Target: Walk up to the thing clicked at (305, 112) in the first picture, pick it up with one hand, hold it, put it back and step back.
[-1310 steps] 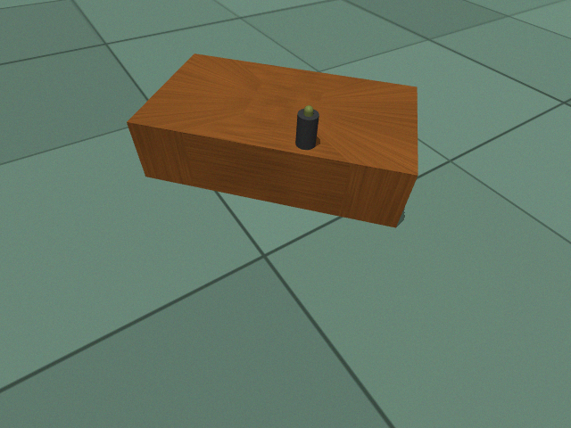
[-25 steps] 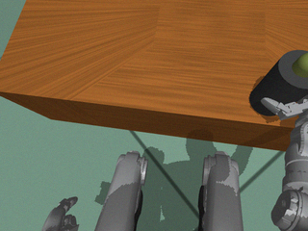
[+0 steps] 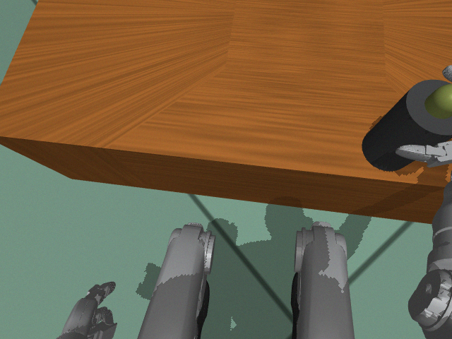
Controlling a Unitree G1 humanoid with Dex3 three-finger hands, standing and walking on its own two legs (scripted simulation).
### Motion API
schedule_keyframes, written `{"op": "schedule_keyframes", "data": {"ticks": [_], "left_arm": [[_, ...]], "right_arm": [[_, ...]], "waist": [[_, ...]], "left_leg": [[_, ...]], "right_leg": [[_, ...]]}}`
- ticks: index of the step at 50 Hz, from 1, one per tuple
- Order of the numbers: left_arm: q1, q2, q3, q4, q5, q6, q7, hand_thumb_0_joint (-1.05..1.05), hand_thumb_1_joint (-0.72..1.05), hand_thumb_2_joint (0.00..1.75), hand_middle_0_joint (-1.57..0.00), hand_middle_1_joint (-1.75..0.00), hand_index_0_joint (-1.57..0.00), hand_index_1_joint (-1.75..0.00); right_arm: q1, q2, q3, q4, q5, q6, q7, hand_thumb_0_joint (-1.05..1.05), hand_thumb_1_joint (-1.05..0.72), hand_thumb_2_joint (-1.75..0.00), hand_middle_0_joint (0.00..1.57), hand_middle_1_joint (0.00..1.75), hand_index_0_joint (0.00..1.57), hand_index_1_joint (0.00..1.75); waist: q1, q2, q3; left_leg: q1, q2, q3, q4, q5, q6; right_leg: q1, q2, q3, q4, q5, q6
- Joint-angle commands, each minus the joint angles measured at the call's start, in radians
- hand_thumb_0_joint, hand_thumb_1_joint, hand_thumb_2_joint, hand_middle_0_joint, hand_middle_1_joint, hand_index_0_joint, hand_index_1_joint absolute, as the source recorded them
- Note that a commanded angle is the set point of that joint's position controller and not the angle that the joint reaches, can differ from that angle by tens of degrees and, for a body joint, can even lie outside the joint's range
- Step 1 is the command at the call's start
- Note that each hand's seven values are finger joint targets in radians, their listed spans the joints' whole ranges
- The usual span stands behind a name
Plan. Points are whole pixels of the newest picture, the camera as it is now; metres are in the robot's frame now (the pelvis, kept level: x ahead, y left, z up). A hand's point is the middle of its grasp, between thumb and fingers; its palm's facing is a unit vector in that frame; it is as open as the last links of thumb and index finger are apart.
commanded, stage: open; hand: right
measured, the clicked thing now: (415, 125) +0.46 -0.28 +0.00
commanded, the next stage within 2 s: withdraw in 0.08 s
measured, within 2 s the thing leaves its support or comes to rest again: neither
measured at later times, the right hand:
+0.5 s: hand out of the picture +0.47 -0.36 +0.07, palm faces +0.39 +0.92 -0.05, open 16.7 cm
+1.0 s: hand out of the picture +0.48 -0.45 +0.13, palm faces +0.49 +0.79 -0.37, open 17.0 cm
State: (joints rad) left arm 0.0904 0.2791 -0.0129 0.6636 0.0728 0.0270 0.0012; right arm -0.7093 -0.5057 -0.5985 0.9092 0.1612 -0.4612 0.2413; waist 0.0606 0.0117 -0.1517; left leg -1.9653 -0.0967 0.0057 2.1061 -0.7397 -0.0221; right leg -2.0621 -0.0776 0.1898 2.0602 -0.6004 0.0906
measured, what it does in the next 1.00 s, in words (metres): rises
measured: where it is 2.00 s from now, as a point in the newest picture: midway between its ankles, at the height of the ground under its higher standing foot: (246, 329)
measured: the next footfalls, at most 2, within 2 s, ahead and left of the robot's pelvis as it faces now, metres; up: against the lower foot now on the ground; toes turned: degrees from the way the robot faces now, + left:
none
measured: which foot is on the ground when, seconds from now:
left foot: down 0.00-1.00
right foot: down 0.00-1.00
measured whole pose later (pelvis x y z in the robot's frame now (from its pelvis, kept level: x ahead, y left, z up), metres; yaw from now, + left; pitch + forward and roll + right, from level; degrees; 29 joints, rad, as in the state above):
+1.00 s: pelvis +0.02 -0.02 +0.12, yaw +1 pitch +32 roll +6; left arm 0.18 0.27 -0.06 0.59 0.00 0.18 -0.05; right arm -0.75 -0.88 -0.68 1.00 -0.12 -0.08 0.08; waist 0.13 -0.01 -0.12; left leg -1.58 -0.09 0.01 1.67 -0.67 -0.05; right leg -1.70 -0.12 0.15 1.71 -0.58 0.07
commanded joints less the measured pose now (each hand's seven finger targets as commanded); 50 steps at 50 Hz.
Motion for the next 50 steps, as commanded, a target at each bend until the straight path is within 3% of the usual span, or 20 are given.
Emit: {"op": "schedule_keyframes", "data": {"ticks": [1, 7, 11, 15, 19, 21, 22, 27, 30, 32, 33, 35, 36, 38, 39, 40, 43, 46, 48, 50], "left_arm": [[0.137, 0.184, 0.064, -0.038, 0.001, -0.017, 0.013, 0.0, 0.94, 0.87, -0.2, -0.31, -0.21, -0.29], [0.139, 0.182, 0.062, -0.035, 0.004, -0.018, 0.012, 0.0, 0.94, 0.88, -0.2, -0.31, -0.21, -0.3], [0.13, 0.189, 0.062, -0.042, 0.003, -0.023, 0.011, 0.0, 0.95, 0.87, -0.2, -0.3, -0.21, -0.28], [0.132, 0.202, 0.057, -0.047, -0.003, -0.023, 0.015, 0.0, 0.94, 0.87, -0.2, -0.29, -0.21, -0.28], [0.139, 0.214, 0.057, -0.05, -0.015, -0.015, 0.026, 0.0, 0.93, 0.87, -0.2, -0.29, -0.2, -0.29], [0.145, 0.227, 0.062, -0.037, -0.018, -0.013, 0.034, 0.0, 0.92, 0.88, -0.2, -0.29, -0.2, -0.29], [0.142, 0.233, 0.064, -0.033, -0.02, -0.014, 0.037, 0.0, 0.92, 0.88, -0.2, -0.29, -0.2, -0.29], [0.167, 0.249, 0.049, -0.01, -0.03, -0.023, 0.041, 0.0, 0.92, 0.87, -0.2, -0.3, -0.21, -0.29], [0.167, 0.243, 0.022, -0.01, -0.033, -0.033, 0.032, 0.0, 0.92, 0.87, -0.2, -0.3, -0.21, -0.29], [0.184, 0.241, 0.003, -0.006, -0.035, -0.035, 0.022, 0.0, 0.92, 0.88, -0.21, -0.31, -0.22, -0.3], [0.216, 0.232, 0.017, -0.003, -0.037, -0.006, 0.01, 0.0, 0.91, 0.89, -0.21, -0.32, -0.22, -0.31], [0.225, 0.237, 0.018, -0.035, -0.043, 0.017, -0.013, 0.0, 0.92, 0.89, -0.21, -0.32, -0.22, -0.31], [0.246, 0.246, 0.02, -0.042, -0.044, 0.03, -0.02, 0.0, 0.91, 0.9, -0.21, -0.32, -0.21, -0.31], [0.232, 0.231, 0.004, -0.087, -0.051, 0.056, -0.035, 0.0, 0.9, 0.91, -0.2, -0.31, -0.2, -0.31], [0.246, 0.262, 0.028, -0.119, -0.058, 0.073, -0.04, 0.0, 0.9, 0.9, -0.2, -0.31, -0.2, -0.31], [0.262, 0.288, 0.05, -0.135, -0.066, 0.096, -0.042, 0.0, 0.9, 0.9, -0.2, -0.31, -0.2, -0.31], [0.243, 0.224, 0.042, -0.117, -0.068, 0.13, -0.048, 0.0, 0.9, 0.9, -0.2, -0.3, -0.2, -0.3], [0.238, 0.235, 0.05, -0.146, -0.073, 0.139, -0.04, 0.0, 0.9, 0.9, -0.2, -0.29, -0.2, -0.3], [0.237, 0.221, 0.046, -0.134, -0.077, 0.142, -0.038, 0.0, 0.9, 0.9, -0.2, -0.3, -0.2, -0.3], [0.235, 0.19, 0.047, -0.112, -0.078, 0.14, -0.033, 0.0, 0.9, 0.9, -0.2, -0.3, -0.2, -0.3]], "right_arm": [[-0.343, -0.314, -0.032, -0.224, 0.025, -0.061, 0.001, 0.0, 0.46, -0.34, 0.56, 0.5, 0.57, 0.5], [-0.34, -0.343, -0.044, -0.22, 0.018, -0.055, 0.008, 0.0, 0.5, -0.27, 0.43, 0.39, 0.43, 0.39], [-0.341, -0.342, -0.031, -0.187, 0.014, -0.05, 0.019, 0.0, 0.49, -0.29, 0.31, 0.35, 0.33, 0.35], [-0.361, -0.499, -0.114, -0.261, 0.014, -0.051, 0.025, 0.0, 0.54, -0.22, 0.24, 0.27, 0.25, 0.27], [-0.392, -0.623, -0.197, -0.289, 0.032, -0.026, 0.041, 0.0, 0.61, -0.14, 0.16, 0.18, 0.17, 0.18], [-0.389, -0.666, -0.213, -0.228, 0.03, -0.007, 0.056, 0.0, 0.61, -0.1, 0.12, 0.15, 0.14, 0.15], [-0.348, -0.645, -0.197, -0.165, 0.031, 0.011, 0.071, 0.0, 0.61, -0.1, 0.12, 0.15, 0.13, 0.14], [-0.425, -0.704, -0.174, -0.045, 0.017, 0.053, 0.148, 0.0, 0.61, -0.05, 0.05, 0.08, 0.07, 0.08], [-0.413, -0.666, -0.134, 0.122, 0.012, 0.074, 0.193, 0.0, 0.61, -0.06, 0.04, 0.07, 0.06, 0.07], [-0.48, -0.642, -0.087, 0.117, 0.01, 0.075, 0.215, 0.0, 0.53, 0.0, 0.1, 0.0, 0.11, 0.0], [-0.429, -0.787, -0.094, 0.203, -0.146, 0.135, 0.156, 0.0, 0.47, -0.04, 0.07, 0.04, 0.08, 0.04], [-0.498, -0.746, -0.061, 0.152, -0.156, 0.171, 0.074, 0.0, 0.47, -0.08, 0.05, 0.06, 0.06, 0.06], [-0.519, -0.798, -0.083, 0.112, -0.178, 0.181, 0.054, 0.0, 0.49, -0.07, 0.05, 0.06, 0.06, 0.06], [-0.576, -1.004, -0.173, -0.087, -0.219, 0.2, 0.007, 0.0, 0.5, -0.08, 0.04, 0.06, 0.06, 0.06], [-0.52, -1.111, -0.243, -0.152, -0.237, 0.215, -0.022, 0.0, 0.49, -0.07, 0.05, 0.06, 0.06, 0.06], [-0.462, -1.155, -0.273, -0.212, -0.246, 0.231, -0.048, 0.0, 0.51, -0.07, 0.05, 0.06, 0.06, 0.06], [-0.332, -0.875, -0.135, -0.065, -0.25, 0.285, -0.097, 0.0, 0.44, -0.12, 0.07, 0.07, 0.07, 0.07], [-0.347, -0.993, -0.193, -0.217, -0.275, 0.299, -0.177, 0.0, 0.44, -0.12, 0.06, 0.07, 0.06, 0.07], [-0.245, -0.865, -0.126, -0.174, -0.268, 0.316, -0.207, 0.0, 0.51, -0.08, 0.06, 0.06, 0.06, 0.06], [-0.123, -0.631, -0.026, -0.033, -0.258, 0.335, -0.236, 0.0, 0.45, -0.12, 0.06, 0.07, 0.06, 0.07]], "waist": [[0.001, -0.115, -0.647], [-0.005, -0.114, -0.65], [0.004, -0.131, -0.596], [-0.03, -0.143, -0.678], [-0.041, -0.153, -0.712], [-0.025, -0.168, -0.673], [-0.019, -0.14, -0.653], [0.043, -0.15, -0.553], [0.091, -0.118, -0.477], [0.104, -0.137, -0.478], [0.027, -0.189, -0.533], [0.052, -0.208, -0.57], [0.037, -0.217, -0.619], [-0.034, -0.342, -0.857], [-0.061, -0.351, -0.974], [-0.069, -0.358, -1.006], [-0.002, -0.233, -0.782], [-0.041, -0.3, -0.86], [-0.006, -0.284, -0.752], [0.037, -0.226, -0.542]], "left_leg": [[0.324, 0.004, 0.058, -0.323, 0.205, 0.048], [0.342, 0.003, 0.055, -0.317, 0.209, 0.046], [0.29, -0.001, 0.058, -0.331, 0.123, 0.052], [0.376, 0.001, 0.04, -0.341, 0.156, 0.043], [0.432, -0.001, 0.033, -0.363, 0.17, 0.039], [0.428, -0.003, 0.026, -0.38, 0.154, 0.037], [0.431, -0.006, 0.024, -0.394, 0.151, 0.035], [0.386, -0.005, 0.038, -0.414, 0.154, 0.033], [0.341, -0.005, 0.063, -0.404, 0.177, 0.031], [0.32, -0.003, 0.075, -0.384, 0.212, 0.034], [0.358, -0.008, 0.056, -0.418, 0.23, 0.042], [0.393, -0.007, 0.06, -0.437, 0.267, 0.039], [0.429, -0.006, 0.059, -0.45, 0.272, 0.04], [0.58, 0.002, 0.04, -0.484, 0.373, 0.033], [0.666, 0.004, 0.032, -0.504, 0.425, 0.026], [0.713, 0.01, 0.028, -0.52, 0.475, 0.021], [0.69, 0.006, 0.032, -0.597, 0.497, 0.013], [0.74, 0.006, 0.027, -0.658, 0.461, 0.019], [0.742, 0.013, 0.042, -0.705, 0.454, 0.017], [0.686, 0.013, 0.064, -0.759, 0.418, 0.023]], "right_leg": [[0.453, 0.002, -0.146, -0.16, 0.083, -0.115], [0.442, -0.001, -0.145, -0.15, 0.087, -0.113], [0.419, -0.001, -0.143, -0.166, 0.011, -0.111], [0.446, -0.003, -0.147, -0.164, 0.047, -0.112], [0.479, -0.009, -0.144, -0.19, 0.058, -0.113], [0.464, -0.013, -0.142, -0.202, 0.042, -0.114], [0.463, -0.016, -0.139, -0.205, 0.039, -0.118], [0.463, -0.018, -0.117, -0.227, 0.03, -0.126], [0.448, -0.017, -0.098, -0.218, 0.045, -0.132], [0.48, -0.015, -0.094, -0.215, 0.08, -0.132], [0.609, -0.015, -0.114, -0.273, 0.121, -0.123], [0.667, -0.017, -0.114, -0.286, 0.155, -0.122], [0.69, -0.012, -0.116, -0.3, 0.164, -0.12], [0.847, -0.01, -0.137, -0.329, 0.296, -0.11], [0.914, -0.011, -0.142, -0.342, 0.365, -0.11], [0.956, -0.01, -0.146, -0.358, 0.424, -0.108], [0.88, -0.005, -0.142, -0.409, 0.401, -0.122], [0.996, -0.003, -0.155, -0.478, 0.381, -0.117], [1.053, -0.003, -0.149, -0.534, 0.37, -0.112], [1.034, -0.001, -0.135, -0.599, 0.314, -0.115]]}}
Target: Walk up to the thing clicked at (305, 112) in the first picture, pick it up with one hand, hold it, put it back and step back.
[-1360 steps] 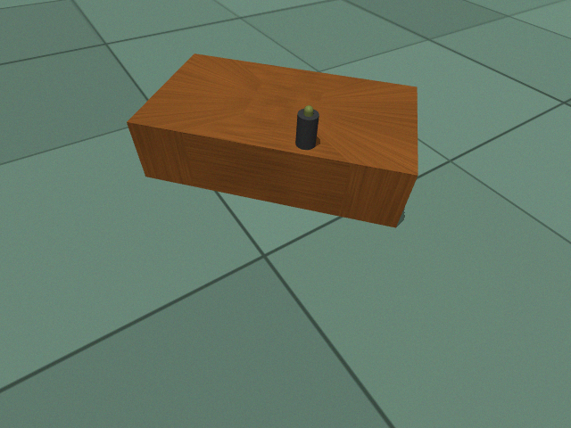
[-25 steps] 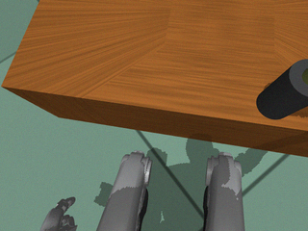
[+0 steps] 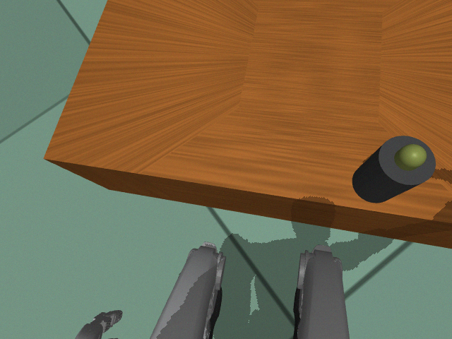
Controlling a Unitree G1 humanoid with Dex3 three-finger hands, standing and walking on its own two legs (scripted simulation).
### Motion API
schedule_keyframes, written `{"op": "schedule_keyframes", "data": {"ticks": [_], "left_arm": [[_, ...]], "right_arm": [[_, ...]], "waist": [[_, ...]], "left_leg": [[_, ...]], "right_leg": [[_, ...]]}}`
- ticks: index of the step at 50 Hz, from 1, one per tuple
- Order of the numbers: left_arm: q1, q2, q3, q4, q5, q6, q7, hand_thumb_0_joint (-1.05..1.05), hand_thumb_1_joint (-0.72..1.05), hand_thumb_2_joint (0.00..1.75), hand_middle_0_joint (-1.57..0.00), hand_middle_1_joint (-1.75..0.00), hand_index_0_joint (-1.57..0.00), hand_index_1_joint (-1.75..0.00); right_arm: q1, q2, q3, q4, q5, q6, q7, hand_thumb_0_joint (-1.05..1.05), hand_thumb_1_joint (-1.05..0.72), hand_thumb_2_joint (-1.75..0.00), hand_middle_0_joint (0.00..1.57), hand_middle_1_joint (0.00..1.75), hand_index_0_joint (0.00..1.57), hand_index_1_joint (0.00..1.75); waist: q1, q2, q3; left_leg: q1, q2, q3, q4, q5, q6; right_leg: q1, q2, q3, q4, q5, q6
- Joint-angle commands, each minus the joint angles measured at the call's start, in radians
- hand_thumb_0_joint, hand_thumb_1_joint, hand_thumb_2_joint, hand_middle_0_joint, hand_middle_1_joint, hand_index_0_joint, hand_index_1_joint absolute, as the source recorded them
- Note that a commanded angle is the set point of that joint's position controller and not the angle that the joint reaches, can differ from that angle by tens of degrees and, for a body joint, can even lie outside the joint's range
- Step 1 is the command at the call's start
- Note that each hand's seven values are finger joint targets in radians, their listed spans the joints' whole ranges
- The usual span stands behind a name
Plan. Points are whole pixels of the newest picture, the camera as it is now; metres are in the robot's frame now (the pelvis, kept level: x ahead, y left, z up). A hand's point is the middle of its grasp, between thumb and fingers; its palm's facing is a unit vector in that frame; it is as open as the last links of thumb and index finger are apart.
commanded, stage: home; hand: right
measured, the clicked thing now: (392, 170) +0.43 -0.27 -0.12
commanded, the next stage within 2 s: none
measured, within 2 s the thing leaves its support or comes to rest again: neither
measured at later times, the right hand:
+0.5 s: hand out of the picture +0.27 -0.34 +0.09, palm faces +0.38 +0.85 -0.37, open 17.5 cm
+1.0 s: hand out of the picture +0.19 -0.20 +0.12, palm faces +0.29 +0.92 -0.28, open 17.5 cm
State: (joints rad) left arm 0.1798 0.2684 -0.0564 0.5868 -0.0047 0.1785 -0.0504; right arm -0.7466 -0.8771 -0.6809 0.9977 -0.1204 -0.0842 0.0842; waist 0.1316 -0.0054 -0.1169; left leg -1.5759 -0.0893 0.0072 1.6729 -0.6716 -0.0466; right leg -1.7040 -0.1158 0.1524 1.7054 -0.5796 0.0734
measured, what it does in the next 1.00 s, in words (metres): rises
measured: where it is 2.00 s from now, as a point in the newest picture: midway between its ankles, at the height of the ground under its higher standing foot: (253, 329)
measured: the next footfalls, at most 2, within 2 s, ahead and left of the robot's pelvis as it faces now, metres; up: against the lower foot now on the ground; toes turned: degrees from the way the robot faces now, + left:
none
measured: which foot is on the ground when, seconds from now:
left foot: down 0.00-1.00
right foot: down 0.00-1.00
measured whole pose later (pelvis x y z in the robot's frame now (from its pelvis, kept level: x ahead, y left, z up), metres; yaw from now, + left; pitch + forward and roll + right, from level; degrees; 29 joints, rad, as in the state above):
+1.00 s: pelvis +0.05 +0.01 +0.18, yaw -8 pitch +7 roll +1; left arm 0.24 0.21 -0.02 0.48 -0.03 -0.03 0.17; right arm 0.44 -0.19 -0.01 0.07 0.03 0.19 -0.14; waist 0.01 -0.03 -0.09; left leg -0.54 0.01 0.01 0.92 -0.51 -0.02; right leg -0.66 -0.06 0.08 0.92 -0.40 0.06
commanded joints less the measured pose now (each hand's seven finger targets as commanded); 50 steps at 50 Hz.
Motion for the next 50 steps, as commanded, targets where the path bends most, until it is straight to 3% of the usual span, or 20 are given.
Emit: {"op": "schedule_keyframes", "data": {"ticks": [1, 2, 4, 5, 6, 7, 10, 13, 15, 18, 23, 26, 28, 30, 32, 35, 39, 43, 45, 50], "left_arm": [[0.144, 0.193, 0.092, -0.036, 0.001, -0.015, 0.023, 0.0, 0.9, 0.9, -0.2, -0.29, -0.2, -0.3], [0.144, 0.2, 0.098, -0.043, -0.002, -0.018, 0.026, 0.0, 0.9, 0.9, -0.2, -0.29, -0.2, -0.3], [0.13, 0.218, 0.106, -0.077, -0.013, -0.019, 0.031, 0.0, 0.9, 0.9, -0.2, -0.29, -0.2, -0.3], [0.127, 0.213, 0.108, -0.088, -0.02, -0.022, 0.031, 0.0, 0.9, 0.9, -0.2, -0.29, -0.2, -0.3], [0.131, 0.206, 0.113, -0.092, -0.026, -0.025, 0.033, 0.0, 0.9, 0.9, -0.2, -0.29, -0.2, -0.3], [0.129, 0.201, 0.113, -0.094, -0.031, -0.03, 0.036, 0.0, 0.9, 0.9, -0.2, -0.29, -0.2, -0.3], [0.119, 0.2, 0.116, -0.111, -0.048, -0.042, 0.057, 0.0, 0.9, 0.9, -0.2, -0.29, -0.2, -0.3], [0.113, 0.172, 0.102, -0.112, -0.055, -0.058, 0.085, 0.0, 0.9, 0.9, -0.2, -0.29, -0.2, -0.3], [0.102, 0.16, 0.095, -0.112, -0.055, -0.073, 0.11, 0.0, 0.9, 0.9, -0.2, -0.29, -0.2, -0.3], [0.088, 0.136, 0.081, -0.116, -0.05, -0.102, 0.142, 0.0, 0.9, 0.9, -0.2, -0.29, -0.2, -0.3], [0.071, 0.096, 0.075, -0.123, -0.035, -0.147, 0.176, 0.0, 0.9, 0.9, -0.2, -0.29, -0.2, -0.3], [0.049, 0.082, 0.073, -0.15, -0.035, -0.168, 0.179, 0.0, 0.9, 0.9, -0.2, -0.29, -0.2, -0.3], [0.042, 0.097, 0.091, -0.15, -0.037, -0.178, 0.182, 0.0, 0.9, 0.9, -0.2, -0.29, -0.2, -0.3], [0.025, 0.08, 0.086, -0.17, -0.037, -0.189, 0.179, 0.0, 0.9, 0.9, -0.2, -0.29, -0.2, -0.3], [0.002, 0.065, 0.082, -0.196, -0.04, -0.197, 0.181, 0.0, 0.9, 0.9, -0.2, -0.29, -0.2, -0.3], [-0.021, 0.047, 0.072, -0.231, -0.043, -0.211, 0.186, 0.0, 0.9, 0.9, -0.2, -0.29, -0.2, -0.3], [-0.017, 0.037, 0.069, -0.246, -0.04, -0.228, 0.206, 0.0, 0.9, 0.9, -0.2, -0.29, -0.2, -0.3], [0.008, 0.037, 0.075, -0.248, -0.029, -0.246, 0.223, 0.0, 0.9, 0.9, -0.2, -0.3, -0.2, -0.3], [0.015, 0.042, 0.08, -0.244, -0.024, -0.255, 0.228, 0.0, 0.9, 0.9, -0.2, -0.3, -0.2, -0.3], [0.011, 0.047, 0.082, -0.249, -0.016, -0.282, 0.227, 0.0, 0.9, 0.9, -0.2, -0.3, -0.2, -0.3]], "right_arm": [[-0.068, -0.203, 0.088, -0.11, 0.024, -0.035, -0.092, 0.0, 0.41, -0.14, 0.07, 0.08, 0.07, 0.08], [-0.031, -0.182, 0.091, -0.112, 0.026, -0.028, -0.105, 0.0, 0.41, -0.14, 0.07, 0.08, 0.07, 0.08], [0.044, -0.199, 0.092, -0.237, 0.036, -0.019, -0.118, 0.0, 0.43, -0.13, 0.07, 0.07, 0.07, 0.07], [0.147, -0.091, 0.142, -0.214, 0.047, -0.005, -0.115, 0.0, 0.48, -0.1, 0.06, 0.07, 0.06, 0.07], [0.165, 0.005, 0.201, -0.251, 0.066, 0.004, -0.114, 0.0, 0.51, -0.08, 0.06, 0.06, 0.06, 0.06], [0.171, 0.056, 0.237, -0.319, 0.078, 0.009, -0.118, 0.0, 0.55, -0.06, 0.05, 0.05, 0.05, 0.05], [0.255, 0.009, 0.226, -0.514, 0.093, 0.024, -0.154, 0.0, 0.57, -0.05, 0.05, 0.05, 0.05, 0.05], [0.335, 0.096, 0.285, -0.607, 0.112, 0.043, -0.188, 0.0, 0.58, -0.04, 0.05, 0.05, 0.05, 0.05], [0.354, 0.109, 0.298, -0.709, 0.12, 0.046, -0.216, 0.0, 0.6, -0.03, 0.05, 0.05, 0.05, 0.05], [0.471, 0.177, 0.33, -0.715, 0.129, 0.057, -0.247, 0.0, 0.58, -0.04, 0.05, 0.05, 0.05, 0.05], [0.614, 0.381, 0.453, -0.703, 0.145, 0.082, -0.256, 0.0, 0.57, -0.05, 0.05, 0.05, 0.05, 0.05], [0.75, 0.489, 0.548, -0.746, 0.156, 0.105, -0.244, 0.0, 0.57, -0.05, 0.05, 0.05, 0.05, 0.05], [0.789, 0.485, 0.559, -0.797, 0.16, 0.121, -0.245, 0.0, 0.58, -0.04, 0.05, 0.05, 0.05, 0.05], [0.942, 0.537, 0.598, -0.823, 0.163, 0.142, -0.24, 0.0, 0.57, -0.05, 0.05, 0.05, 0.05, 0.05], [1.01, 0.548, 0.617, -0.91, 0.167, 0.156, -0.236, 0.0, 0.56, -0.05, 0.05, 0.05, 0.05, 0.05], [1.119, 0.554, 0.613, -1.016, 0.169, 0.175, -0.237, 0.0, 0.56, -0.05, 0.05, 0.05, 0.05, 0.05], [1.096, 0.526, 0.581, -1.129, 0.165, 0.187, -0.238, 0.0, 0.57, -0.05, 0.05, 0.05, 0.05, 0.05], [1.097, 0.56, 0.605, -1.142, 0.158, 0.201, -0.232, 0.0, 0.56, -0.05, 0.05, 0.05, 0.05, 0.05], [1.103, 0.558, 0.596, -1.138, 0.152, 0.208, -0.233, 0.0, 0.56, -0.05, 0.05, 0.05, 0.05, 0.05], [1.156, 0.588, 0.639, -1.132, 0.147, 0.228, -0.229, 0.0, 0.57, -0.04, 0.05, 0.05, 0.05, 0.05]], "waist": [[-0.025, -0.192, -0.518], [-0.034, -0.169, -0.483], [-0.073, -0.211, -0.516], [-0.059, -0.201, -0.471], [-0.043, -0.185, -0.456], [-0.038, -0.204, -0.447], [-0.077, -0.225, -0.48], [-0.071, -0.248, -0.418], [-0.085, -0.296, -0.402], [-0.09, -0.285, -0.346], [-0.066, -0.214, -0.229], [-0.082, -0.155, -0.173], [-0.083, -0.078, -0.154], [-0.1, -0.043, -0.131], [-0.112, -0.024, -0.103], [-0.122, -0.004, -0.099], [-0.109, -0.015, -0.097], [-0.087, -0.007, -0.095], [-0.09, 0.0, -0.108], [-0.099, 0.015, -0.082]], "left_leg": [[0.292, 0.003, 0.069, -0.356, 0.329, 0.052], [0.31, 0.004, 0.073, -0.379, 0.321, 0.053], [0.361, 0.012, 0.071, -0.42, 0.294, 0.059], [0.369, 0.019, 0.079, -0.442, 0.272, 0.059], [0.384, 0.018, 0.084, -0.464, 0.29, 0.06], [0.4, 0.023, 0.088, -0.48, 0.284, 0.063], [0.504, 0.034, 0.083, -0.549, 0.3, 0.065], [0.591, 0.043, 0.073, -0.632, 0.308, 0.064], [0.632, 0.048, 0.063, -0.681, 0.303, 0.063], [0.715, 0.052, 0.061, -0.75, 0.322, 0.062], [0.817, 0.053, 0.064, -0.838, 0.345, 0.061], [0.866, 0.055, 0.077, -0.867, 0.343, 0.061], [0.909, 0.052, 0.083, -0.891, 0.364, 0.055], [0.954, 0.053, 0.088, -0.903, 0.389, 0.052], [0.982, 0.052, 0.088, -0.928, 0.369, 0.05], [1.02, 0.055, 0.075, -0.946, 0.374, 0.042], [1.036, 0.071, 0.04, -0.958, 0.419, 0.027], [1.027, 0.08, 0.018, -0.955, 0.442, 0.019], [1.024, 0.081, 0.017, -0.946, 0.448, 0.019], [1.012, 0.084, 0.015, -0.954, 0.435, 0.016]], "right_leg": [[0.669, 0.036, -0.093, -0.281, 0.264, -0.1], [0.67, 0.037, -0.088, -0.316, 0.252, -0.098], [0.768, 0.033, -0.074, -0.399, 0.233, -0.085], [0.812, 0.034, -0.059, -0.447, 0.208, -0.077], [0.846, 0.027, -0.045, -0.481, 0.229, -0.076], [0.89, 0.029, -0.033, -0.525, 0.226, -0.066], [1.013, 0.031, -0.021, -0.617, 0.244, -0.057], [1.102, 0.038, -0.023, -0.714, 0.231, -0.053], [1.183, 0.038, -0.02, -0.779, 0.21, -0.048], [1.243, 0.043, -0.041, -0.832, 0.234, -0.046], [1.256, 0.054, -0.08, -0.88, 0.276, -0.056], [1.266, 0.055, -0.077, -0.927, 0.284, -0.05], [1.266, 0.059, -0.09, -0.934, 0.315, -0.058], [1.26, 0.064, -0.101, -0.941, 0.352, -0.061], [1.239, 0.074, -0.125, -0.944, 0.333, -0.068], [1.221, 0.086, -0.151, -0.936, 0.333, -0.076], [1.21, 0.098, -0.173, -0.903, 0.342, -0.082], [1.212, 0.103, -0.18, -0.877, 0.337, -0.085], [1.217, 0.103, -0.177, -0.871, 0.345, -0.086], [1.209, 0.106, -0.179, -0.868, 0.332, -0.085]]}}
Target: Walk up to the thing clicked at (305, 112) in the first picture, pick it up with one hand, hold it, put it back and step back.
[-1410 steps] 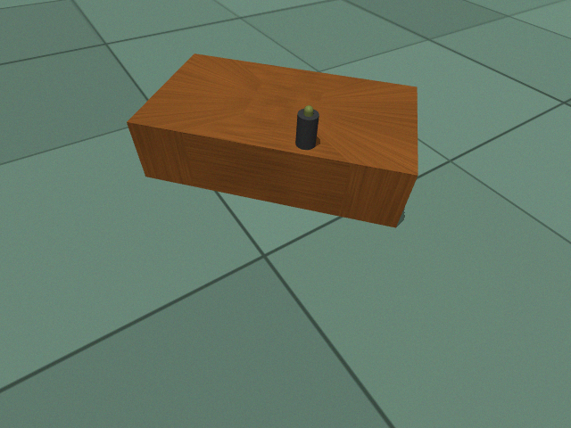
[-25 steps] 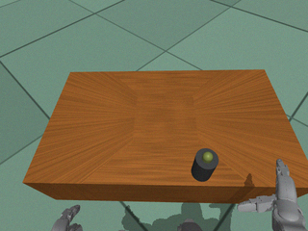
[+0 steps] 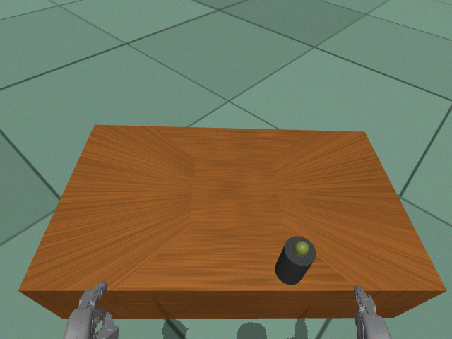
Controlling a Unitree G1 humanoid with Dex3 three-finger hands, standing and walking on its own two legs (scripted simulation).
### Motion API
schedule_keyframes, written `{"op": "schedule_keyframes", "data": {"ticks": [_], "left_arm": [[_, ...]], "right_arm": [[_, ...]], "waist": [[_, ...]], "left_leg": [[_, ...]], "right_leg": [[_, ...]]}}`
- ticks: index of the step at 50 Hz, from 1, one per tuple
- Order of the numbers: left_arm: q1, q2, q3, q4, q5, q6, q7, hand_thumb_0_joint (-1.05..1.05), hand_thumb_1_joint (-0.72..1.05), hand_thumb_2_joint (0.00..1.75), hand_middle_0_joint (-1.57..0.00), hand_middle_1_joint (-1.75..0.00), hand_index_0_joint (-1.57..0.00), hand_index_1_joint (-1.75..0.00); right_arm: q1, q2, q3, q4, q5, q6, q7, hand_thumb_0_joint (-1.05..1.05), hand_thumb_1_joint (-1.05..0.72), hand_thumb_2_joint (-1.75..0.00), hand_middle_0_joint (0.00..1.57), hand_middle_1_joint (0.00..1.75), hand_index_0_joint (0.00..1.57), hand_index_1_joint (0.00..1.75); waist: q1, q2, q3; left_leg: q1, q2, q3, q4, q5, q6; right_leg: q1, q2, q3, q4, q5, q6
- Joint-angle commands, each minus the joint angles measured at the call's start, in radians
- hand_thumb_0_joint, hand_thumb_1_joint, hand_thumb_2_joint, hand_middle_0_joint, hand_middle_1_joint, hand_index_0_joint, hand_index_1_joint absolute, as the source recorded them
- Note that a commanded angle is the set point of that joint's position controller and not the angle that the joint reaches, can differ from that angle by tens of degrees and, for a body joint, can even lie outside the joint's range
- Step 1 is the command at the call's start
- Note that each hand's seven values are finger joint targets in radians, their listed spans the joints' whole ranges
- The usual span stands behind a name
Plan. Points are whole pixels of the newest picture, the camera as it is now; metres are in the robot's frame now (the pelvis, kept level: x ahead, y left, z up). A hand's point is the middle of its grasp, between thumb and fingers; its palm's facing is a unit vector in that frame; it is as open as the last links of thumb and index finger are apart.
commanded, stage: home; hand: right
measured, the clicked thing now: (295, 258) +0.41 -0.22 -0.30
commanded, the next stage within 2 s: stand in 1.70 s
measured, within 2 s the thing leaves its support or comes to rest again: neither
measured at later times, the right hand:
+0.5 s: hand (336, 337) +0.17 -0.19 -0.05, palm faces +0.11 +0.95 -0.29, open 17.5 cm
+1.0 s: hand (341, 334) +0.17 -0.20 -0.05, palm faces +0.11 +0.95 -0.29, open 17.4 cm
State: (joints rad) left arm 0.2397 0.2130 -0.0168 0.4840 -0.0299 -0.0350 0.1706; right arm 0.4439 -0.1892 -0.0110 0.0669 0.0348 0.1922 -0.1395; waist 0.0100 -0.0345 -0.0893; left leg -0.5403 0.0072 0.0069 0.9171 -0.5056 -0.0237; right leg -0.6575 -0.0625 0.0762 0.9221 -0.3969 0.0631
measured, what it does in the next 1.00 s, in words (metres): stands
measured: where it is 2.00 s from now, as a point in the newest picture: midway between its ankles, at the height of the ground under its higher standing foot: outside the picture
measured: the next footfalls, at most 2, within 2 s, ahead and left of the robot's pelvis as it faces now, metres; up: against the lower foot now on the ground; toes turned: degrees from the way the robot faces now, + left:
none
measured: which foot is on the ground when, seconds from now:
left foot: down 0.00-1.00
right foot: down 0.00-1.00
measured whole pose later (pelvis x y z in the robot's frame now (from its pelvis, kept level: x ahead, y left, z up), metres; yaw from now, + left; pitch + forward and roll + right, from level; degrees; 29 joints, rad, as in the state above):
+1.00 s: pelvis +0.00 -0.02 +0.00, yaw +1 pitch +8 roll +2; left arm 0.26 0.21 -0.01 0.50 -0.02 -0.10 0.18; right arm 0.46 -0.19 0.00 -0.02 0.02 0.25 -0.15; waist 0.01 -0.04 -0.09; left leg -0.55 0.01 -0.02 0.92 -0.50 -0.04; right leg -0.67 -0.06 0.05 0.95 -0.41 0.05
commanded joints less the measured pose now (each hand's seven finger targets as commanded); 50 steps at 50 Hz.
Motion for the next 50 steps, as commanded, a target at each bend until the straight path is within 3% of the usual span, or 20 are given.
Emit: {"op": "schedule_keyframes", "data": {"ticks": [1, 4, 11, 12, 13, 15, 17, 21, 22, 25, 30, 33, 34, 35, 37, 38, 39, 50], "left_arm": [[-0.048, 0.105, 0.044, -0.146, 0.01, -0.072, 0.004, 0.0, 0.9, 0.9, -0.2, -0.3, -0.2, -0.3], [-0.055, 0.111, 0.048, -0.148, 0.01, -0.079, -0.002, 0.0, 0.9, 0.9, -0.2, -0.3, -0.2, -0.3], [-0.049, 0.116, 0.056, -0.151, 0.007, -0.086, -0.002, 0.0, 0.9, 0.9, -0.2, -0.3, -0.2, -0.3], [-0.046, 0.116, 0.054, -0.156, 0.008, -0.086, -0.002, 0.0, 0.9, 0.9, -0.2, -0.3, -0.2, -0.3], [-0.048, 0.114, 0.052, -0.153, 0.006, -0.088, 0.0, 0.0, 0.9, 0.9, -0.2, -0.3, -0.2, -0.3], [-0.05, 0.118, 0.057, -0.156, 0.007, -0.093, 0.002, 0.0, 0.9, 0.9, -0.2, -0.3, -0.2, -0.3], [-0.043, 0.118, 0.057, -0.155, 0.008, -0.096, 0.005, 0.0, 0.9, 0.9, -0.2, -0.3, -0.2, -0.3], [-0.047, 0.121, 0.058, -0.153, 0.011, -0.105, 0.006, 0.0, 0.9, 0.9, -0.2, -0.3, -0.2, -0.3], [-0.046, 0.128, 0.064, -0.147, 0.012, -0.106, 0.009, 0.0, 0.9, 0.9, -0.2, -0.3, -0.2, -0.3], [-0.044, 0.113, 0.054, -0.146, 0.012, -0.11, 0.01, 0.0, 0.9, 0.9, -0.2, -0.3, -0.2, -0.3], [-0.046, 0.121, 0.06, -0.139, 0.015, -0.114, 0.007, 0.0, 0.9, 0.9, -0.2, -0.3, -0.2, -0.3], [-0.051, 0.113, 0.052, -0.14, 0.015, -0.117, 0.009, 0.0, 0.9, 0.9, -0.2, -0.3, -0.2, -0.3], [-0.051, 0.12, 0.06, -0.141, 0.016, -0.116, 0.012, 0.0, 0.9, 0.9, -0.2, -0.3, -0.2, -0.3], [-0.05, 0.116, 0.053, -0.133, 0.016, -0.117, 0.012, 0.0, 0.9, 0.9, -0.2, -0.3, -0.2, -0.3], [-0.051, 0.118, 0.056, -0.137, 0.017, -0.117, 0.014, 0.0, 0.9, 0.9, -0.2, -0.3, -0.2, -0.3], [-0.048, 0.111, 0.049, -0.136, 0.015, -0.118, 0.013, 0.0, 0.9, 0.9, -0.2, -0.3, -0.2, -0.3], [-0.051, 0.118, 0.056, -0.137, 0.016, -0.118, 0.014, 0.0, 0.9, 0.9, -0.2, -0.3, -0.2, -0.3], [-0.052, 0.112, 0.051, -0.137, 0.017, -0.119, 0.012, 0.0, 0.9, 0.9, -0.2, -0.3, -0.2, -0.3]], "right_arm": [[-0.029, -0.092, -0.026, -0.192, -0.008, -0.044, -0.006, 0.0, 0.57, -0.05, 0.05, 0.05, 0.05, 0.05], [0.008, -0.111, -0.043, -0.196, -0.011, -0.038, -0.009, 0.0, 0.57, -0.04, 0.05, 0.05, 0.05, 0.05], [-0.001, -0.116, -0.052, -0.218, -0.014, -0.029, -0.009, 0.0, 0.57, -0.04, 0.05, 0.05, 0.05, 0.05], [-0.009, -0.14, -0.073, -0.253, -0.015, -0.033, -0.014, 0.0, 0.57, -0.04, 0.05, 0.05, 0.05, 0.05], [0.011, -0.109, -0.043, -0.209, -0.015, -0.025, -0.008, 0.0, 0.55, -0.05, 0.05, 0.05, 0.05, 0.05], [-0.018, -0.121, -0.056, -0.25, -0.015, -0.025, -0.014, 0.0, 0.58, -0.03, 0.05, 0.05, 0.05, 0.05], [-0.007, -0.101, -0.035, -0.238, -0.017, -0.021, -0.012, 0.0, 0.56, -0.05, 0.05, 0.05, 0.05, 0.05], [-0.013, -0.103, -0.037, -0.256, -0.019, -0.014, -0.018, 0.0, 0.57, -0.04, 0.05, 0.05, 0.05, 0.05], [-0.034, -0.122, -0.047, -0.289, -0.019, -0.018, -0.022, 0.0, 0.55, -0.05, 0.05, 0.05, 0.05, 0.05], [0.019, -0.088, -0.025, -0.214, -0.02, -0.006, -0.019, 0.0, 0.57, -0.04, 0.05, 0.05, 0.05, 0.05], [0.006, -0.098, -0.038, -0.254, -0.024, -0.007, -0.022, 0.0, 0.54, -0.05, 0.05, 0.05, 0.05, 0.05], [-0.004, -0.094, -0.034, -0.24, -0.022, -0.001, -0.021, 0.0, 0.57, -0.04, 0.05, 0.05, 0.05, 0.05], [-0.038, -0.123, -0.051, -0.307, -0.022, -0.007, -0.025, 0.0, 0.56, -0.04, 0.05, 0.05, 0.05, 0.05], [-0.01, -0.097, -0.037, -0.246, -0.023, 0.0, -0.023, 0.0, 0.57, -0.04, 0.05, 0.05, 0.05, 0.05], [-0.028, -0.113, -0.042, -0.278, -0.022, -0.003, -0.023, 0.0, 0.56, -0.04, 0.05, 0.05, 0.05, 0.05], [0.007, -0.082, -0.025, -0.224, -0.022, 0.005, -0.02, 0.0, 0.55, -0.05, 0.05, 0.05, 0.05, 0.05], [-0.022, -0.107, -0.038, -0.289, -0.022, 0.001, -0.023, 0.0, 0.55, -0.05, 0.05, 0.05, 0.05, 0.05], [0.005, -0.093, -0.034, -0.259, -0.022, 0.013, -0.02, 0.0, 0.56, -0.05, 0.05, 0.05, 0.05, 0.05]], "waist": [[0.022, 0.057, -0.098], [0.004, 0.056, -0.09], [0.007, 0.069, -0.135], [-0.004, 0.037, -0.141], [0.011, 0.05, -0.12], [0.004, 0.027, -0.139], [0.012, 0.023, -0.128], [0.003, -0.001, -0.109], [0.003, -0.009, -0.114], [0.013, 0.05, -0.096], [-0.002, 0.017, -0.124], [0.008, 0.024, -0.107], [0.003, -0.017, -0.131], [0.009, 0.005, -0.113], [0.011, 0.002, -0.115], [0.012, 0.03, -0.094], [0.009, 0.001, -0.111], [0.001, -0.003, -0.118]], "left_leg": [[-0.027, -0.015, 0.021, -0.198, 0.252, -0.006], [-0.032, -0.016, 0.022, -0.201, 0.245, -0.005], [-0.022, -0.023, 0.029, -0.176, 0.285, -0.008], [-0.017, -0.022, 0.024, -0.171, 0.301, -0.006], [-0.029, -0.025, 0.028, -0.174, 0.277, -0.005], [-0.026, -0.026, 0.03, -0.17, 0.258, 0.001], [-0.04, -0.031, 0.033, -0.168, 0.238, 0.005], [-0.054, -0.037, 0.046, -0.167, 0.173, 0.015], [-0.046, -0.037, 0.045, -0.17, 0.175, 0.015], [-0.047, -0.036, 0.043, -0.175, 0.198, 0.006], [-0.043, -0.043, 0.055, -0.149, 0.201, 0.015], [-0.047, -0.041, 0.054, -0.156, 0.195, 0.013], [-0.034, -0.038, 0.049, -0.154, 0.207, 0.014], [-0.045, -0.04, 0.051, -0.154, 0.2, 0.014], [-0.044, -0.039, 0.048, -0.16, 0.204, 0.012], [-0.051, -0.041, 0.053, -0.162, 0.189, 0.012], [-0.045, -0.039, 0.051, -0.158, 0.198, 0.013], [-0.044, -0.042, 0.059, -0.145, 0.201, 0.016]], "right_leg": [[0.152, 0.052, -0.102, -0.09, 0.138, -0.074], [0.145, 0.052, -0.102, -0.088, 0.139, -0.073], [0.149, 0.047, -0.1, -0.076, 0.17, -0.074], [0.159, 0.046, -0.103, -0.074, 0.184, -0.071], [0.151, 0.046, -0.1, -0.077, 0.167, -0.071], [0.154, 0.045, -0.099, -0.083, 0.154, -0.069], [0.159, 0.042, -0.096, -0.089, 0.144, -0.067], [0.155, 0.04, -0.091, -0.115, 0.099, -0.062], [0.16, 0.039, -0.091, -0.114, 0.101, -0.06], [0.142, 0.039, -0.094, -0.097, 0.116, -0.066], [0.166, 0.034, -0.084, -0.113, 0.137, -0.059], [0.157, 0.035, -0.084, -0.111, 0.128, -0.061], [0.17, 0.037, -0.088, -0.111, 0.137, -0.058], [0.167, 0.035, -0.086, -0.112, 0.132, -0.06], [0.163, 0.036, -0.089, -0.107, 0.131, -0.06], [0.15, 0.036, -0.086, -0.112, 0.12, -0.062], [0.166, 0.035, -0.087, -0.112, 0.127, -0.059], [0.162, 0.033, -0.079, -0.113, 0.139, -0.058]]}}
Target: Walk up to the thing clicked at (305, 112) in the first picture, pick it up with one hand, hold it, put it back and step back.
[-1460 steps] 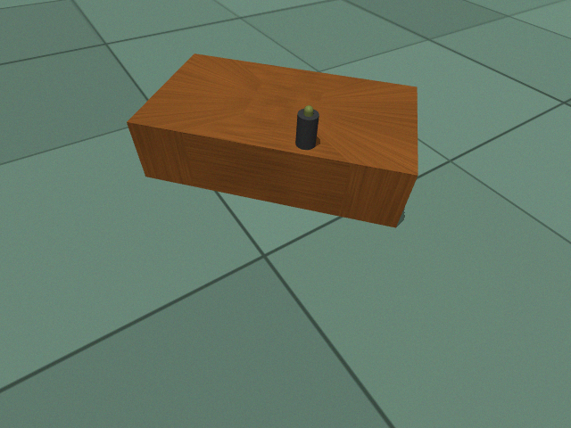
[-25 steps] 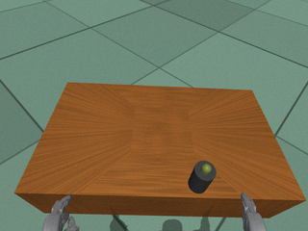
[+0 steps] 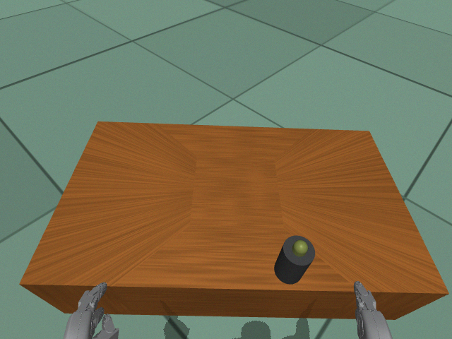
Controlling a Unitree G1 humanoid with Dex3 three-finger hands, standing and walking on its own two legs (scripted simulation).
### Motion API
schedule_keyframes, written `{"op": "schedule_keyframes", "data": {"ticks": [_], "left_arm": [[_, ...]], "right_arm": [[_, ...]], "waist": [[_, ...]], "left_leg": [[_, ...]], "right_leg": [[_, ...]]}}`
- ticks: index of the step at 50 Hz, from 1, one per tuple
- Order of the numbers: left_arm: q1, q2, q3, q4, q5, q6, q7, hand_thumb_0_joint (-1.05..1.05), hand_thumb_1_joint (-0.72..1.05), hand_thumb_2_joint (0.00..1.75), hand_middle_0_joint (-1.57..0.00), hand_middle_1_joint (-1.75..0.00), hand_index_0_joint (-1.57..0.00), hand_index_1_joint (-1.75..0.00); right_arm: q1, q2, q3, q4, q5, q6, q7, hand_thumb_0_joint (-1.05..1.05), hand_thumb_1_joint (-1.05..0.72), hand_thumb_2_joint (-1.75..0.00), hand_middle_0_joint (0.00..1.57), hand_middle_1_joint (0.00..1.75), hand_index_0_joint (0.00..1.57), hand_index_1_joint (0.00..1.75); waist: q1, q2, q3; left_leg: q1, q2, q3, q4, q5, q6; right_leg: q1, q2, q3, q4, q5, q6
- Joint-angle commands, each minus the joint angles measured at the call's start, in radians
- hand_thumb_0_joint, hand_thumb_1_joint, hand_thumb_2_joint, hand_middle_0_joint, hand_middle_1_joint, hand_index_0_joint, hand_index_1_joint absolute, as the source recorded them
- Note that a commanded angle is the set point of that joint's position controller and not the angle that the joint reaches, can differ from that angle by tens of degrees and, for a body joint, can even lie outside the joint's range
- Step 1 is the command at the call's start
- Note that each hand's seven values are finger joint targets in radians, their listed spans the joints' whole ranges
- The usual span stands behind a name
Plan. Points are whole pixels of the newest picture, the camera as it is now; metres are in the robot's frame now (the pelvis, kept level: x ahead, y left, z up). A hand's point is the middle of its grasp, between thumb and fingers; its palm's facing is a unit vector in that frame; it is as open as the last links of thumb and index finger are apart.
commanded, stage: home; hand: right
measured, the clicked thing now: (294, 258) +0.41 -0.21 -0.30
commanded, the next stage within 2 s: stand in 0.70 s
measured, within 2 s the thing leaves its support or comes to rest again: neither
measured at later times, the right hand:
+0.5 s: hand out of the picture +0.17 -0.18 -0.05, palm faces +0.13 +0.95 -0.29, open 17.4 cm
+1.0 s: hand out of the picture +0.16 -0.20 -0.08, palm faces -0.02 +0.93 -0.36, open 15.5 cm
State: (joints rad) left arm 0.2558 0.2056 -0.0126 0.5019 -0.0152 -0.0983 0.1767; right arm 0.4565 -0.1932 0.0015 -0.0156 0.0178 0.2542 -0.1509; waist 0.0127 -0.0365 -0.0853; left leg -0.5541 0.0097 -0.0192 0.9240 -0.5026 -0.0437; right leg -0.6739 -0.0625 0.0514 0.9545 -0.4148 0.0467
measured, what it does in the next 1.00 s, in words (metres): stands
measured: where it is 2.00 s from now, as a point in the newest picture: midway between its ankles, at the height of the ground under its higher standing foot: outside the picture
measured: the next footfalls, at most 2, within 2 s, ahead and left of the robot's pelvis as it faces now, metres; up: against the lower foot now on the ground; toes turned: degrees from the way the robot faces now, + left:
none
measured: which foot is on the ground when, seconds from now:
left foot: down 0.00-1.00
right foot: down 0.00-1.00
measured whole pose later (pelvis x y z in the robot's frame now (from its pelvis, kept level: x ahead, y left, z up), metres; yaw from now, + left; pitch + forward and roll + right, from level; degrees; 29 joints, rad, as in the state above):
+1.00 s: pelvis -0.01 +0.01 +0.00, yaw +0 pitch +3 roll +0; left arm 0.19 0.26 -0.01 0.67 0.09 -0.05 0.08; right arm 0.31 -0.27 0.02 0.33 -0.07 0.09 -0.06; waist 0.00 -0.01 -0.02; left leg -0.48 0.03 -0.03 0.93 -0.51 -0.03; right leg -0.58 -0.04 0.04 0.91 -0.39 0.03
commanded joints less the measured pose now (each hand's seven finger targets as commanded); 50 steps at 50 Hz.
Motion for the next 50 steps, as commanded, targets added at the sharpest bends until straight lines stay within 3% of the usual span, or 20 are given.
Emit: {"op": "schedule_keyframes", "data": {"ticks": [1, 3, 7, 9, 10, 12, 17, 23, 24, 28, 32, 36, 37, 40, 42, 44, 45, 46, 47, 50], "left_arm": [[-0.062, 0.127, 0.054, -0.156, 0.002, -0.055, 0.007, 0.0, 0.9, 0.9, -0.2, -0.3, -0.2, -0.3], [-0.062, 0.123, 0.049, -0.154, 0.002, -0.052, 0.007, 0.0, 0.9, 0.9, -0.2, -0.3, -0.2, -0.3], [-0.07, 0.119, 0.049, -0.167, 0.003, -0.05, 0.011, 0.0, 0.9, 0.9, -0.2, -0.3, -0.2, -0.3], [-0.058, 0.118, 0.048, -0.159, 0.004, -0.05, 0.012, 0.0, 0.9, 0.9, -0.2, -0.3, -0.2, -0.3], [-0.06, 0.122, 0.052, -0.161, 0.005, -0.049, 0.011, 0.0, 0.9, 0.9, -0.2, -0.3, -0.2, -0.3], [-0.058, 0.124, 0.055, -0.156, 0.005, -0.049, 0.01, 0.0, 0.9, 0.9, -0.2, -0.3, -0.2, -0.3], [-0.068, 0.121, 0.049, -0.156, 0.003, -0.048, 0.011, 0.0, 0.9, 0.9, -0.2, -0.3, -0.2, -0.3], [-0.077, 0.123, 0.049, -0.165, 0.002, -0.049, 0.013, 0.0, 0.9, 0.9, -0.2, -0.31, -0.2, -0.3], [-0.073, 0.123, 0.049, -0.164, 0.002, -0.05, 0.012, 0.0, 0.9, 0.9, -0.2, -0.31, -0.2, -0.3], [-0.067, 0.121, 0.047, -0.164, 0.002, -0.053, 0.012, 0.0, 0.9, 0.9, -0.2, -0.31, -0.2, -0.31], [-0.062, 0.127, 0.054, -0.163, 0.004, -0.051, 0.016, 0.0, 0.9, 0.9, -0.2, -0.31, -0.2, -0.31], [-0.066, 0.116, 0.047, -0.162, 0.005, -0.055, 0.017, 0.0, 0.9, 0.9, -0.2, -0.31, -0.2, -0.3], [-0.063, 0.128, 0.055, -0.166, 0.005, -0.053, 0.02, 0.0, 0.9, 0.9, -0.2, -0.31, -0.2, -0.31], [-0.069, 0.119, 0.044, -0.157, 0.003, -0.053, 0.018, 0.0, 0.9, 0.9, -0.2, -0.31, -0.2, -0.31], [-0.064, 0.119, 0.045, -0.158, 0.005, -0.053, 0.02, 0.0, 0.9, 0.9, -0.2, -0.3, -0.2, -0.3], [-0.066, 0.123, 0.05, -0.158, 0.007, -0.054, 0.018, 0.0, 0.9, 0.9, -0.2, -0.3, -0.2, -0.3], [-0.11, 0.264, 0.077, 0.073, 0.131, -0.001, -0.042, 0.0, 0.9, 0.9, -0.2, -0.3, -0.2, -0.3], [-0.093, 0.257, 0.092, 0.082, 0.135, 0.019, -0.079, 0.0, 0.9, 0.9, -0.2, -0.3, -0.2, -0.3], [-0.089, 0.251, 0.093, 0.082, 0.132, 0.023, -0.096, 0.0, 0.9, 0.9, -0.2, -0.3, -0.2, -0.3], [-0.103, 0.258, 0.097, 0.125, 0.085, 0.035, -0.141, 0.0, 0.9, 0.9, -0.2, -0.3, -0.2, -0.3]], "right_arm": [[-0.016, -0.097, -0.056, -0.186, -0.006, -0.051, -0.01, 0.0, 0.54, -0.06, 0.05, 0.05, 0.05, 0.05], [-0.002, -0.087, -0.038, -0.165, -0.007, -0.047, -0.006, 0.0, 0.55, -0.05, 0.05, 0.05, 0.05, 0.05], [-0.026, -0.115, -0.06, -0.198, -0.008, -0.051, -0.011, 0.0, 0.54, -0.06, 0.05, 0.05, 0.05, 0.05], [0.001, -0.075, -0.033, -0.165, -0.005, -0.046, -0.005, 0.0, 0.55, -0.05, 0.05, 0.05, 0.05, 0.05], [-0.022, -0.104, -0.053, -0.199, -0.006, -0.048, -0.008, 0.0, 0.56, -0.05, 0.05, 0.05, 0.05, 0.05], [-0.01, -0.102, -0.054, -0.198, -0.009, -0.045, -0.009, 0.0, 0.55, -0.05, 0.05, 0.05, 0.05, 0.05], [-0.029, -0.102, -0.051, -0.178, -0.006, -0.041, -0.007, 0.0, 0.56, -0.04, 0.05, 0.05, 0.05, 0.05], [-0.03, -0.121, -0.069, -0.204, -0.004, -0.042, -0.006, 0.0, 0.54, -0.05, 0.05, 0.05, 0.05, 0.05], [-0.028, -0.106, -0.052, -0.193, -0.004, -0.044, -0.004, 0.0, 0.57, -0.04, 0.05, 0.05, 0.05, 0.05], [-0.001, -0.079, -0.037, -0.168, -0.005, -0.043, -0.002, 0.0, 0.56, -0.04, 0.05, 0.05, 0.05, 0.05], [-0.039, -0.112, -0.058, -0.216, -0.006, -0.046, -0.007, 0.0, 0.56, -0.04, 0.05, 0.05, 0.05, 0.05], [-0.01, -0.096, -0.05, -0.193, -0.007, -0.045, -0.008, 0.0, 0.55, -0.05, 0.05, 0.05, 0.05, 0.05], [-0.036, -0.122, -0.071, -0.23, -0.006, -0.048, -0.012, 0.0, 0.55, -0.05, 0.05, 0.05, 0.05, 0.05], [-0.006, -0.096, -0.044, -0.174, -0.006, -0.04, -0.008, 0.0, 0.55, -0.05, 0.05, 0.05, 0.05, 0.05], [-0.006, -0.092, -0.05, -0.163, -0.006, -0.044, -0.009, 0.0, 0.39, -0.21, 0.2, 0.21, 0.2, 0.21], [-0.023, -0.102, -0.057, -0.192, -0.007, -0.047, -0.01, 0.0, 0.23, -0.37, 0.2, 0.3, 0.2, 0.3], [-0.152, -0.284, -0.096, 0.159, -0.127, -0.158, 0.05, 0.0, 0.15, -0.45, 0.2, 0.3, 0.2, 0.3], [-0.132, -0.285, -0.107, 0.279, -0.126, -0.206, 0.077, 0.0, 0.07, -0.53, 0.2, 0.3, 0.2, 0.3], [-0.153, -0.299, -0.108, 0.306, -0.123, -0.233, 0.091, 0.0, -0.01, -0.61, 0.2, 0.3, 0.2, 0.3], [-0.188, -0.312, -0.098, 0.391, -0.092, -0.275, 0.118, 0.0, -0.25, -0.85, 0.2, 0.3, 0.2, 0.3]], "waist": [[-0.004, 0.002, -0.145], [0.001, -0.004, -0.119], [0.002, 0.023, -0.142], [0.011, 0.058, -0.147], [0.003, 0.034, -0.162], [-0.004, 0.02, -0.167], [0.005, 0.015, -0.086], [-0.001, 0.016, -0.106], [0.005, 0.023, -0.09], [0.008, 0.038, -0.119], [0.011, 0.021, -0.131], [0.001, 0.029, -0.148], [0.004, 0.028, -0.161], [0.011, 0.043, -0.125], [0.008, 0.044, -0.115], [0.002, 0.021, -0.115], [-0.028, 0.115, -0.009], [-0.015, 0.135, -0.033], [-0.005, 0.139, -0.032], [0.006, 0.13, 0.014]], "left_leg": [[-0.021, -0.046, 0.086, -0.146, 0.214, 0.036], [-0.029, -0.045, 0.086, -0.146, 0.216, 0.035], [-0.018, -0.039, 0.072, -0.159, 0.236, 0.028], [-0.018, -0.041, 0.072, -0.155, 0.264, 0.022], [-0.007, -0.038, 0.069, -0.153, 0.283, 0.022], [-0.009, -0.039, 0.073, -0.143, 0.29, 0.025], [-0.042, -0.04, 0.074, -0.17, 0.188, 0.029], [-0.04, -0.038, 0.068, -0.173, 0.177, 0.029], [-0.044, -0.037, 0.066, -0.178, 0.159, 0.029], [-0.036, -0.039, 0.071, -0.163, 0.186, 0.029], [-0.043, -0.037, 0.064, -0.169, 0.183, 0.027], [-0.029, -0.038, 0.072, -0.156, 0.203, 0.028], [-0.021, -0.037, 0.066, -0.159, 0.232, 0.025], [-0.028, -0.035, 0.063, -0.16, 0.246, 0.021], [-0.041, -0.038, 0.063, -0.166, 0.213, 0.025], [-0.045, -0.039, 0.067, -0.169, 0.17, 0.03], [0.11, 0.033, -0.049, -0.209, 0.163, 0.084], [0.14, 0.077, -0.109, -0.244, 0.173, 0.118], [0.152, 0.096, -0.142, -0.244, 0.196, 0.132], [0.097, 0.104, -0.129, -0.28, 0.205, 0.122]], "right_leg": [[0.189, 0.032, -0.053, -0.144, 0.178, -0.04], [0.187, 0.033, -0.056, -0.146, 0.18, -0.039], [0.179, 0.036, -0.065, -0.125, 0.179, -0.046], [0.179, 0.035, -0.066, -0.112, 0.198, -0.05], [0.184, 0.038, -0.07, -0.107, 0.213, -0.049], [0.19, 0.037, -0.066, -0.11, 0.231, -0.046], [0.151, 0.039, -0.068, -0.139, 0.134, -0.044], [0.156, 0.039, -0.07, -0.133, 0.12, -0.044], [0.144, 0.042, -0.073, -0.137, 0.101, -0.044], [0.155, 0.04, -0.067, -0.13, 0.128, -0.046], [0.157, 0.04, -0.07, -0.123, 0.12, -0.047], [0.161, 0.039, -0.064, -0.12, 0.146, -0.047], [0.169, 0.039, -0.068, -0.114, 0.165, -0.048], [0.157, 0.039, -0.072, -0.109, 0.17, -0.05], [0.148, 0.04, -0.073, -0.117, 0.143, -0.048], [0.152, 0.039, -0.07, -0.128, 0.113, -0.045], [0.201, 0.023, -0.019, -0.138, 0.21, -0.106], [0.191, 0.036, -0.041, -0.113, 0.175, -0.113], [0.181, 0.034, -0.043, -0.122, 0.167, -0.119], [0.254, 0.036, -0.05, -0.162, 0.113, -0.109]]}}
